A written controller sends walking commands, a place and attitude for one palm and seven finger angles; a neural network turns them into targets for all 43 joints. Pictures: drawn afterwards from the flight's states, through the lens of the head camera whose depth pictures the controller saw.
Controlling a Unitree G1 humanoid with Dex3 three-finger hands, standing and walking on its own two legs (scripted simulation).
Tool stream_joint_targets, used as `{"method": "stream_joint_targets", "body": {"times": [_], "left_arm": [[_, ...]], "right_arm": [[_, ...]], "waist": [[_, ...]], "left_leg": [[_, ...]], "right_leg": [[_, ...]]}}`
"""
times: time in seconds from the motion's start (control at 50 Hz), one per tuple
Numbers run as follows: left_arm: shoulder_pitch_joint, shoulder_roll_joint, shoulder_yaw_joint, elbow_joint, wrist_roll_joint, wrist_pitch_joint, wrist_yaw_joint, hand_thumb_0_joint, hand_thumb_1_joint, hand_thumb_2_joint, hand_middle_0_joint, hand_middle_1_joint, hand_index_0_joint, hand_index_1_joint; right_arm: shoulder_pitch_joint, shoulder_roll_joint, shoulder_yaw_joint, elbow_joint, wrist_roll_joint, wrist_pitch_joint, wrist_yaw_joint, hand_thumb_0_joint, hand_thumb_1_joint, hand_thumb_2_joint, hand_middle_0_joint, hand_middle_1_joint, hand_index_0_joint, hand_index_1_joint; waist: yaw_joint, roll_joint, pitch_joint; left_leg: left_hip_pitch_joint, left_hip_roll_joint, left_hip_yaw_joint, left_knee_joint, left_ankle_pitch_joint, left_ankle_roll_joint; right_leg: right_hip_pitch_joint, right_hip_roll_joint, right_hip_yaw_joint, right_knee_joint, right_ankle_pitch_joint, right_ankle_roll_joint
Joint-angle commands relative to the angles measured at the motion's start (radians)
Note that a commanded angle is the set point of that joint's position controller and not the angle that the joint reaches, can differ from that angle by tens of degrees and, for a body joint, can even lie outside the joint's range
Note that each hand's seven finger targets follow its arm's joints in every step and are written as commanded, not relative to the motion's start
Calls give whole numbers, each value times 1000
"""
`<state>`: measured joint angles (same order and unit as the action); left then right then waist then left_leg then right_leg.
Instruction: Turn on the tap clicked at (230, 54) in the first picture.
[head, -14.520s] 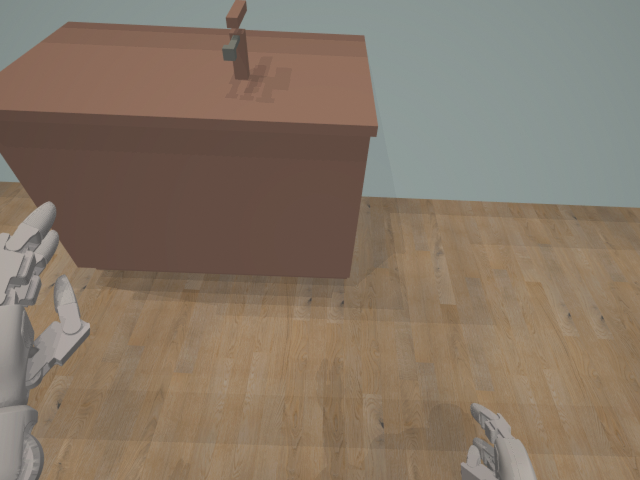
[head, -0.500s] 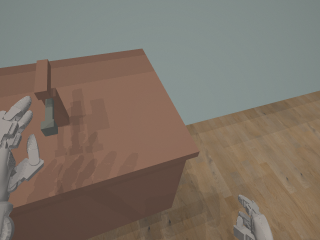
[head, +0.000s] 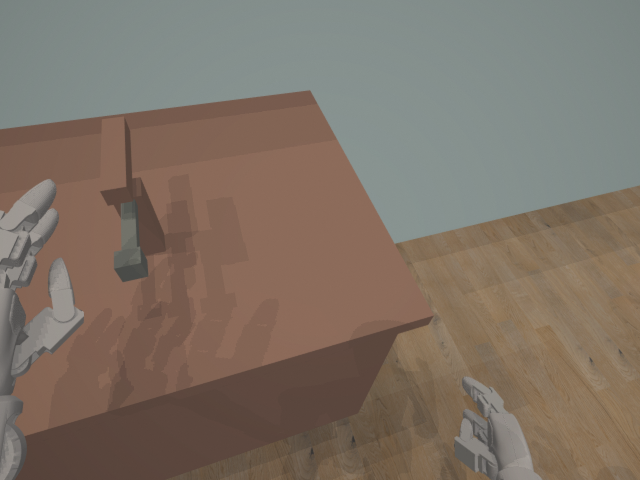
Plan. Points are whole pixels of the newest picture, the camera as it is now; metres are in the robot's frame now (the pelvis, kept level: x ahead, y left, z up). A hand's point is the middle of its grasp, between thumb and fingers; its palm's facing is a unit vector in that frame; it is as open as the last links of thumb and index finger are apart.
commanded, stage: come to a stop and stand still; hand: left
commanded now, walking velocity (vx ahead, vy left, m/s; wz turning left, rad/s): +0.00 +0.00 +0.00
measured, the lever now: (131, 264) +0.32 +0.25 +0.09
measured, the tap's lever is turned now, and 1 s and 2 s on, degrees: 0 0 0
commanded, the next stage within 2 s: look again from close up in 0.12 s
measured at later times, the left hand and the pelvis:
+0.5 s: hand (61, 342) +0.20 +0.25 +0.15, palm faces +0.30 -0.86 -0.42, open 7.4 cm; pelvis -0.01 +0.00 -0.01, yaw +1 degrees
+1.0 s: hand (65, 353) +0.19 +0.23 +0.16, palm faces +0.33 -0.86 -0.38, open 7.4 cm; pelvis -0.05 -0.02 -0.01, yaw +1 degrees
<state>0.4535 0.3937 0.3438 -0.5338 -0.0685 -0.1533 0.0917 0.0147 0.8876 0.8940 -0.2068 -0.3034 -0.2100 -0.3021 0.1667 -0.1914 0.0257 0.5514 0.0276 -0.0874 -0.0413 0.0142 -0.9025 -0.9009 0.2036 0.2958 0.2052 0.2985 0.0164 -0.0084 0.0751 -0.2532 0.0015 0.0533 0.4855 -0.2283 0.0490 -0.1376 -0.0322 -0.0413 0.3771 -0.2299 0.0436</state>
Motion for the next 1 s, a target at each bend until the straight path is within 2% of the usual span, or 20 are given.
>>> {"method": "stream_joint_targets", "body": {"times": [0.0,0.14,0.16,0.18,0.2,0.22,0.26,0.32,0.36,0.44,0.46,0.48,0.56,0.68,0.78,0.82,0.88,0.94,0.96,0.98], "left_arm": [[-12,139,115,-188,-3,-65,13,0,900,900,-200,-300,-200,-300],[-24,137,105,-184,0,-70,15,0,900,900,-200,-300,-200,-300],[-952,921,377,-503,69,-222,41,0,900,900,-200,-300,-200,-300],[-576,397,369,-72,75,-166,35,0,900,900,-200,-300,-200,-300],[-459,339,272,-4,59,-137,40,0,900,900,-200,-300,-200,-300],[-412,396,296,80,53,-137,50,0,900,900,-200,-300,-200,-300],[-254,324,239,106,14,-156,25,0,900,900,-200,-300,-200,-300],[-46,217,138,-42,-24,-214,-1,0,900,900,-200,-300,-200,-300],[26,178,110,-44,-48,-221,1,0,900,900,-200,-300,-200,-300],[-42,290,215,-76,-40,-264,15,0,900,900,-200,-300,-200,-300],[-112,352,258,-111,-36,-265,23,0,900,900,-200,-300,-200,-300],[-122,305,228,-61,-32,-268,20,0,900,900,-200,-300,-200,-300],[-217,332,210,-110,-32,-257,15,0,900,900,-200,-300,-200,-300],[-151,221,139,-175,-25,-248,4,0,900,900,-200,-300,-200,-300],[-139,212,165,-134,-26,-217,-1,0,900,900,-200,-300,-200,-300],[-155,231,186,-129,-28,-203,-5,0,900,900,-200,-300,-200,-300],[-156,222,184,-149,-42,-183,-6,0,900,900,-200,-300,-200,-300],[-132,212,176,-184,-67,-180,-16,0,900,900,-200,-300,-200,-300],[-89,248,212,-180,-66,-171,-6,0,900,900,-200,-300,-200,-300],[-80,203,172,-195,-71,-172,-8,0,900,900,-200,-300,-200,-300]], "right_arm": [[-61,-143,-59,-146,3,-50,-5,0,-900,-900,200,300,200,300],[-63,-143,-60,-144,5,-54,-6,0,-900,-900,200,300,200,300],[103,-189,100,-235,52,-40,-87,0,-900,-900,200,300,200,300],[30,-70,-30,-180,29,-74,-72,0,-900,-900,200,300,200,300],[-24,-116,-20,-121,-16,-81,-25,0,-900,-900,200,300,200,300],[-26,-187,-49,-116,-24,-86,-7,0,-900,-900,200,300,200,300],[-20,-175,-53,-105,-26,-103,24,0,-900,-900,200,300,200,300],[50,-180,-69,-112,-19,-130,76,0,-900,-900,200,300,200,300],[0,-171,-62,-107,-1,-149,94,0,-900,-900,200,300,200,300],[30,-178,-63,-76,-19,-156,73,0,-900,-900,200,300,200,300],[-7,-190,-62,-72,-16,-149,66,0,-900,-900,200,300,200,300],[22,-173,-61,-51,-24,-142,56,0,-900,-900,200,300,200,300],[-10,-179,-58,-51,-9,-145,49,0,-900,-900,200,300,200,300],[33,-162,-79,-49,-16,-161,66,0,-900,-900,200,300,200,300],[26,-150,-100,-89,-21,-135,72,0,-900,-900,200,300,200,300],[15,-147,-105,-106,-20,-118,69,0,-900,-900,200,300,200,300],[-13,-132,-99,-126,-6,-103,69,0,-900,-900,200,300,200,300],[-30,-128,-99,-124,6,-105,66,0,-900,-900,200,300,200,300],[-50,-129,-99,-129,16,-104,61,0,-900,-900,200,300,200,300],[-35,-117,-92,-122,7,-100,59,0,-900,-900,200,300,200,300]], "waist": [[-4,87,-204],[-2,95,-167],[-53,282,-138],[24,119,-148],[10,45,-92],[21,67,-104],[19,78,-216],[34,14,-221],[39,27,-235],[27,-41,-199],[19,-4,-202],[15,-18,-181],[11,136,-202],[22,130,-227],[19,134,-198],[18,112,-195],[16,51,-216],[0,42,-162],[5,64,-166],[1,83,-170]], "left_leg": [[127,129,-127,-91,267,-21],[94,128,-138,-129,123,-21],[-132,75,-155,-173,-106,7],[-20,160,-202,-129,-107,-7],[-24,127,-176,-190,-88,-26],[-14,111,-122,-148,-87,-30],[46,78,-109,-66,3,-35],[21,48,-93,-2,120,-28],[68,48,-94,-17,140,-23],[8,41,-106,-10,127,-30],[25,45,-122,-20,117,-30],[-1,51,-122,-27,113,-27],[35,59,-157,-41,89,-22],[121,147,-225,-112,208,-31],[76,230,-261,-155,125,-15],[41,223,-237,-112,124,-14],[1,162,-168,-45,-31,-27],[-34,118,-160,-50,-233,-32],[-10,120,-161,-60,-232,-27],[-23,119,-159,-54,-246,-23]], "right_leg": [[8,-52,14,-11,221,-54],[-8,-55,21,-22,155,-55],[132,64,14,138,-65,22],[-139,-9,13,163,-177,-35],[-114,2,-10,107,-139,-51],[-127,-10,16,67,-70,-65],[-122,-50,82,40,14,-85],[-89,-86,82,36,186,-89],[-112,-73,68,55,169,-80],[-110,-84,64,44,199,-70],[-129,-78,73,55,155,-72],[-115,-80,59,49,160,-71],[-120,-83,73,68,103,-75],[-170,-33,2,148,-43,-43],[-235,-36,18,265,-154,-32],[-196,-43,11,192,-110,-31],[-116,-51,14,68,4,-49],[-179,-67,46,46,-87,-74],[-193,-67,50,43,-103,-77],[-188,-62,43,42,-112,-78]]}}
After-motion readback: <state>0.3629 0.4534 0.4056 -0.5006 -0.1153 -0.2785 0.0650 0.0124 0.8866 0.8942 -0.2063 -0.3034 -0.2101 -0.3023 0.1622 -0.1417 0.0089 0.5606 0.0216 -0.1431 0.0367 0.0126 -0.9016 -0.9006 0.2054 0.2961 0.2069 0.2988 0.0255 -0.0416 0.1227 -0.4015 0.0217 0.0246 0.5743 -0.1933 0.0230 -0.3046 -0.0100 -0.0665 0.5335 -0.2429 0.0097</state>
